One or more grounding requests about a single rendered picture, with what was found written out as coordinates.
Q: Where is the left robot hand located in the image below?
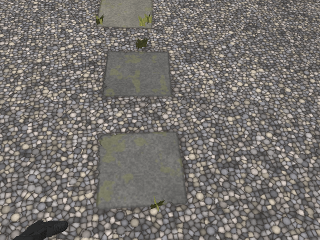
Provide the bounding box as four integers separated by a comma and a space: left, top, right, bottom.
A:
13, 220, 68, 240

